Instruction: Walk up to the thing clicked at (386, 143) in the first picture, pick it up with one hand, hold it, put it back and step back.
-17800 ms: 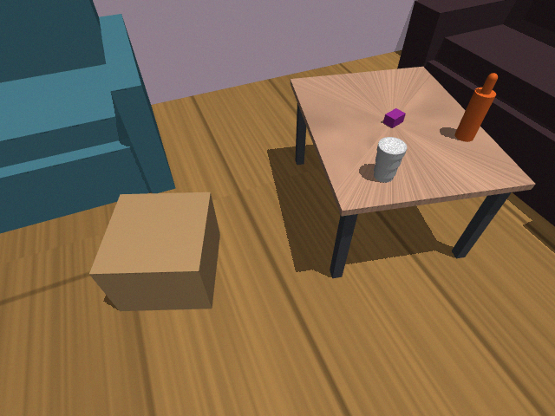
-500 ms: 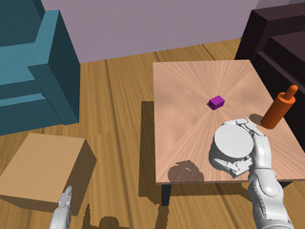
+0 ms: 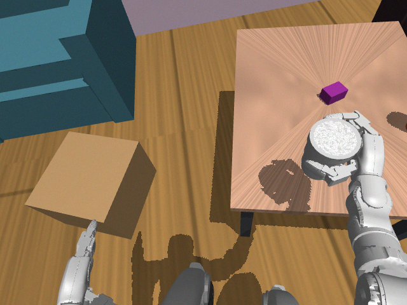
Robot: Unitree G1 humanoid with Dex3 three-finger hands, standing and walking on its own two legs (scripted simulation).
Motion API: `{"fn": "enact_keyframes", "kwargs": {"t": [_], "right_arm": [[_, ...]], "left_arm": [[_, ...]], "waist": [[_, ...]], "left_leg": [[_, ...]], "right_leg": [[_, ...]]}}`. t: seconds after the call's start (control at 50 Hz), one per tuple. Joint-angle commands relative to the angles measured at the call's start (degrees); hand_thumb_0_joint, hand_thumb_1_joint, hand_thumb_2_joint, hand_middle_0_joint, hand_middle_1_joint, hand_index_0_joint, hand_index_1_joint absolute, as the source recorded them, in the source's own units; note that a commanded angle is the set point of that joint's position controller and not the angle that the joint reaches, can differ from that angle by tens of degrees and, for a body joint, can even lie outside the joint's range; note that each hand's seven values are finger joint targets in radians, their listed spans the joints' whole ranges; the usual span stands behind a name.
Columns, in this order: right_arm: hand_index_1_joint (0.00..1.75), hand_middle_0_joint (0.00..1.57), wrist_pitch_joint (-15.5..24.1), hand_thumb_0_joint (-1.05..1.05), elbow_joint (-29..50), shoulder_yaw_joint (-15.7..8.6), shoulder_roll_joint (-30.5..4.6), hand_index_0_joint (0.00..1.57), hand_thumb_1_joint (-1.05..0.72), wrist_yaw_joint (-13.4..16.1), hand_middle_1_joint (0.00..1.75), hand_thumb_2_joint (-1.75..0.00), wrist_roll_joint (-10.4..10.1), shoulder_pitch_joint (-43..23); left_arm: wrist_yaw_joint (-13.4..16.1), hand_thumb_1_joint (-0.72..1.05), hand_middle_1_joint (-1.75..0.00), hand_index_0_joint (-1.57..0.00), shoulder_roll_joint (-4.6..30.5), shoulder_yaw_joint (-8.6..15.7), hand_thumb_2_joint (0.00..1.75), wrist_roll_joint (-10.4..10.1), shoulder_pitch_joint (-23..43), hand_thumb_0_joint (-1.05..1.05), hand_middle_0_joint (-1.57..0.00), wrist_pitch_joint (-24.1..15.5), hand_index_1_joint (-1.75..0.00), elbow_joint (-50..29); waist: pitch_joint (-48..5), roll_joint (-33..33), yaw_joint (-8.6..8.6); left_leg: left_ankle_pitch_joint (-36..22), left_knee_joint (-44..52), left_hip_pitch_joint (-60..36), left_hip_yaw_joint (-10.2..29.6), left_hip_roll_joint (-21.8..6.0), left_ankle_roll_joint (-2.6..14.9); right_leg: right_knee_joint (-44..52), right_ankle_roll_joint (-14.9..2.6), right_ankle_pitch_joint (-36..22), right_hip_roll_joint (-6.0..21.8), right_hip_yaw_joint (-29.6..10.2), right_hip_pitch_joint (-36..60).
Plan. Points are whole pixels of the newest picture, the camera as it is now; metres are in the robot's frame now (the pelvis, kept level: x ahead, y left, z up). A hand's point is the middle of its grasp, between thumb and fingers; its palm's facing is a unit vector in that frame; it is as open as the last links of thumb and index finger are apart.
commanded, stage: crouch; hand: right
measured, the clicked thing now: (324, 153) +0.43 -0.16 +0.00
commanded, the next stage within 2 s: lower in 0.68 s
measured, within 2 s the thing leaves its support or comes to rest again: rests again in 1.60 s
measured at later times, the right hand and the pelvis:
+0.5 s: hand (320, 144) +0.48 -0.17 -0.04, palm faces +0.11 +0.99 +0.00, open 11.2 cm; pelvis +0.01 -0.01 -0.04, yaw +1 degrees
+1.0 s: hand (312, 147) +0.49 -0.16 -0.08, palm faces +0.10 +0.99 +0.00, open 11.2 cm; pelvis +0.00 +0.00 -0.06, yaw +0 degrees
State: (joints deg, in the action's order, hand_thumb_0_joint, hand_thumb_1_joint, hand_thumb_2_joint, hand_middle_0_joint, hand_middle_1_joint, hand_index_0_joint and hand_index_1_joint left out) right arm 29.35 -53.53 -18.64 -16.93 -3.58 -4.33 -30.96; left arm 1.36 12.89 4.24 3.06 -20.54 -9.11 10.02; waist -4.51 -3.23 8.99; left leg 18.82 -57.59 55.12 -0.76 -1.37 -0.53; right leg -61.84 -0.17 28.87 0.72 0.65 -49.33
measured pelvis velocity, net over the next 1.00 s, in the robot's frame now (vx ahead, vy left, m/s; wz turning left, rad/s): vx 0.00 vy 0.00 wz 0.01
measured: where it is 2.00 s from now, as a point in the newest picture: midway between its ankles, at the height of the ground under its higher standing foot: outside the picture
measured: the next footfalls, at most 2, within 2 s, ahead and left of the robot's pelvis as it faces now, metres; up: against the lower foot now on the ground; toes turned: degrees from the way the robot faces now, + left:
none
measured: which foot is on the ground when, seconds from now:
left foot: down 0.00-1.00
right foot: down 0.00-1.00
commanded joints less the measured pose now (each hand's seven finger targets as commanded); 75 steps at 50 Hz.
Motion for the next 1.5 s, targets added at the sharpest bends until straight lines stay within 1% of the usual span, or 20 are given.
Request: {"fn": "enact_keyframes", "kwargs": {"t": [0.0, 0.06, 0.14, 0.2, 0.26, 0.28, 0.32, 0.4, 0.46, 0.54, 0.72, 0.82, 0.86, 0.96, 1.08, 1.24, 1.28, 1.34, 1.4, 1.48], "right_arm": [[1.4, 1.23, 6.5, 0.0, 12.0, -2.7, -11.8, 1.28, -0.12, 0.0, 1.4, -1.29, -0.2, -27.7], [1.39, 1.23, 6.4, 0.0, 7.6, -2.3, -9.8, 1.27, -0.14, -0.1, 1.39, -1.28, 0.3, -27.5], [1.37, 1.21, 7.2, 0.0, 7.0, -3.8, -12.4, 1.26, -0.13, 0.5, 1.37, -1.26, 1.3, -30.4], [1.38, 1.23, 7.5, 0.0, 7.5, -5.0, -14.2, 1.27, -0.14, 0.9, 1.38, -1.27, 1.6, -31.0], [1.37, 1.22, 7.6, 0.0, 8.1, -4.4, -12.9, 1.26, -0.13, 1.5, 1.37, -1.26, 2.1, -32.0], [1.37, 1.22, 7.9, 0.0, 8.5, -4.9, -13.2, 1.26, -0.13, 1.9, 1.37, -1.26, 2.2, -32.3], [1.36, 1.21, 7.9, 0.0, 9.1, -4.8, -13.0, 1.25, -0.13, 2.0, 1.36, -1.25, 2.3, -32.1], [1.36, 1.22, 7.7, 0.0, 5.8, -3.9, -11.2, 1.26, -0.13, 1.6, 1.36, -1.24, 2.8, -31.3], [1.37, 1.22, 8.0, 0.0, 6.2, -5.7, -13.1, 1.26, -0.11, 1.8, 1.37, -1.25, 3.2, -30.9], [1.39, 1.24, 8.2, 0.0, 5.9, -6.6, -14.3, 1.28, -0.12, 1.8, 1.39, -1.27, 3.5, -31.4], [1.37, 1.22, 8.3, 0.0, 4.6, -8.2, -17.4, 1.26, -0.11, 1.1, 1.37, -1.25, 3.7, -34.4], [1.39, 1.22, 8.3, 0.0, 0.1, -7.2, -15.1, 1.27, -0.09, 0.2, 1.39, -1.27, 3.8, -32.4], [1.39, 1.22, 8.9, 0.0, 0.0, -9.5, -18.5, 1.26, -0.1, 0.3, 1.39, -1.28, 4.3, -33.6], [1.41, 1.23, 9.6, 0.0, -0.8, -10.3, -19.4, 1.28, -0.11, 0.2, 1.41, -1.3, 4.6, -35.0], [1.38, 1.2, 10.2, 0.0, 0.9, -9.5, -20.0, 1.25, -0.09, -0.1, 1.38, -1.28, 5.0, -37.8], [1.4, 1.22, 10.6, 0.0, 1.5, -11.0, -23.2, 1.27, -0.06, 0.8, 1.4, -1.29, 5.8, -38.5], [1.4, 1.21, 9.9, 0.0, -3.5, -9.4, -19.9, 1.26, -0.07, 0.6, 1.4, -1.29, 5.7, -36.0], [1.42, 1.22, 10.5, 0.0, -0.5, -10.8, -23.5, 1.28, -0.07, 0.8, 1.42, -1.31, 6.2, -38.8], [1.43, 1.23, 10.1, 0.0, -2.3, -10.4, -22.1, 1.29, -0.08, 0.6, 1.43, -1.32, 5.8, -36.8], [1.44, 1.25, 10.4, 0.0, -0.6, -10.4, -22.7, 1.3, -0.09, 0.8, 1.44, -1.33, 5.9, -37.6]], "left_arm": [[0.4, -0.53, -0.06, -0.06, 11.3, 6.8, 0.04, -0.1, 0.3, 0.0, -0.05, -3.3, -0.05, -15.8], [-0.1, -0.53, -0.06, -0.06, 10.2, 5.9, 0.04, -0.1, -1.5, 0.0, -0.05, -3.0, -0.05, -16.0], [-0.9, -0.52, -0.06, -0.06, 8.8, 4.4, 0.03, 0.3, -2.5, 0.0, -0.05, -2.4, -0.04, -19.1], [-0.7, -0.51, -0.06, -0.06, 12.7, 8.5, 0.03, 0.5, -4.2, 0.0, -0.05, -2.1, -0.04, -19.3], [-1.0, -0.51, -0.06, -0.06, 11.9, 8.4, 0.03, 0.7, -5.4, 0.0, -0.05, -1.7, -0.04, -20.0], [-1.4, -0.51, -0.06, -0.06, 10.4, 6.9, 0.03, 0.9, -6.1, 0.0, -0.05, -1.4, -0.04, -19.2], [-1.3, -0.51, -0.05, -0.06, 12.6, 9.1, 0.03, 0.8, -5.0, 0.0, -0.05, -1.6, -0.04, -22.3], [-1.8, -0.52, -0.05, -0.05, 11.5, 8.1, 0.04, 0.8, -5.8, 0.0, -0.05, -1.1, -0.04, -21.2], [-2.1, -0.52, -0.05, -0.05, 12.4, 8.1, 0.03, 1.2, -5.4, 0.0, -0.05, -0.7, -0.04, -22.9], [-2.4, -0.51, -0.05, -0.05, 12.6, 8.4, 0.03, 1.3, -7.2, 0.0, -0.04, 0.0, -0.04, -25.1], [-2.4, -0.51, -0.05, -0.06, 12.4, 8.5, 0.02, 0.9, -6.6, 0.0, -0.05, 0.0, -0.04, -27.2], [-2.6, -0.52, -0.04, -0.05, 9.4, 4.5, 0.04, 1.2, -7.7, 0.0, -0.04, -0.3, -0.04, -26.0], [-2.4, -0.53, -0.04, -0.05, 10.9, 5.4, 0.03, 1.4, -5.6, 0.0, -0.05, -0.6, -0.04, -30.3], [-2.4, -0.53, -0.05, -0.05, 13.0, 7.8, 0.03, 1.7, -7.2, 0.0, -0.05, -0.7, -0.04, -31.3], [-2.8, -0.53, -0.05, -0.05, 11.6, 6.0, 0.04, 1.5, -7.9, 0.0, -0.05, -1.2, -0.04, -33.6], [-2.6, -0.53, -0.05, -0.05, 13.5, 7.7, 0.04, 2.0, -8.0, 0.0, -0.05, -1.3, -0.04, -36.6], [-2.8, -0.53, -0.05, -0.05, 12.9, 7.1, 0.04, 1.9, -9.5, 0.0, -0.05, -1.0, -0.04, -34.4], [-2.7, -0.53, -0.05, -0.05, 13.1, 7.3, 0.04, 2.0, -9.4, 0.0, -0.05, -1.2, -0.04, -35.8], [-2.8, -0.54, -0.05, -0.05, 13.2, 7.5, 0.04, 1.9, -9.6, 0.0, -0.05, -1.2, -0.04, -34.9], [-2.9, -0.54, -0.04, -0.05, 13.4, 7.5, 0.05, 1.9, -9.2, 0.0, -0.05, -1.7, -0.04, -37.7]], "waist": [[-31.1, 6.9, -0.14], [-29.2, 7.2, 0.88], [-31.1, 8.1, 1.18], [-30.9, 9.2, 2.79], [-31.2, 11.2, 3.29], [-32.1, 11.7, 2.42], [-35.6, 11.3, 4.02], [-34.9, 13.4, 4.48], [-35.3, 14.1, 3.9], [-37.4, 12.5, 5.05], [-34.6, 11.6, 6.02], [-33.7, 12.8, 6.02], [-36.9, 11.3, 6.42], [-35.8, 12.7, 8.07], [-38.2, 14.9, 8.79], [-41.0, 18.6, 8.91], [-35.1, 17.4, 10.03], [-38.7, 19.3, 9.89], [-35.3, 18.2, 10.43], [-38.9, 19.5, 10.36]], "left_leg": [[-8.3, 2.8, -19.1, 0.5, 1.2, 1.13], [-8.2, 0.8, -14.8, -0.5, 1.8, 1.4], [-5.7, 0.0, -14.1, 0.2, 1.7, 1.45], [-6.8, -1.2, -12.4, -0.2, 1.8, 1.5], [-5.7, -2.2, -8.6, -0.8, 2.1, 1.71], [-6.7, -2.9, -9.1, -0.6, 2.0, 1.9], [-9.1, -3.6, -10.1, -0.8, 2.1, 1.95], [-10.9, -5.1, -6.6, -1.0, 2.2, 2.19], [-11.2, -6.7, -4.7, -1.5, 2.5, 2.42], [-14.1, -6.8, -9.7, -0.8, 2.3, 2.31], [-8.7, -6.2, -9.6, 0.8, 1.6, 1.86], [-11.4, -8.6, -8.0, 0.7, 1.7, 2.2], [-11.5, -9.5, -8.4, 0.6, 1.8, 2.09], [-7.8, -10.4, -4.1, 0.5, 1.9, 2.18], [-6.0, -12.4, -1.5, 0.1, 1.9, 2.19], [-6.1, -14.9, 1.0, -0.3, 2.3, 2.52], [-4.1, -15.1, 4.0, -0.9, 2.3, 2.55], [-3.7, -15.7, 5.3, -0.7, 2.3, 2.47], [-2.8, -16.0, 5.1, -0.6, 2.2, 2.46], [-4.4, -17.3, 4.9, -0.7, 2.2, 2.54]], "right_leg": [[7.3, 0.27, -12.1, -0.9, -2.0, 5.5], [6.2, 0.76, -14.4, -0.3, -3.1, 4.3], [4.2, 0.37, -10.0, -0.6, -2.0, 1.2], [3.2, 0.4, -11.1, -0.6, -2.2, 0.9], [2.7, 0.8, -12.2, -0.1, -3.1, 2.8], [1.9, 0.88, -13.5, -0.3, -2.8, 2.0], [0.5, 0.8, -15.8, -0.2, -2.8, 2.8], [-1.5, 1.25, -21.2, 0.0, -3.3, 3.5], [-1.9, 1.91, -25.6, 0.7, -4.7, 4.9], [-3.2, 1.17, -22.9, -0.2, -3.1, 0.6], [-4.3, 0.2, -11.3, -0.7, -2.3, -6.8], [-6.1, 0.37, -14.4, -0.7, -2.4, -9.0], [-7.2, 0.2, -14.4, -0.7, -2.8, -9.5], [-8.5, 0.06, -11.6, -0.5, -3.2, -10.5], [-10.3, 0.19, -10.1, -0.6, -3.6, -11.3], [-12.2, 0.54, -12.0, -0.3, -4.0, -10.6], [-12.3, 0.59, -9.9, -0.5, -4.1, -13.4], [-13.3, 0.57, -10.3, -0.2, -4.3, -11.2], [-13.4, 0.42, -7.5, -0.4, -4.1, -15.2], [-14.7, 0.55, -10.4, -0.2, -4.3, -13.6]]}}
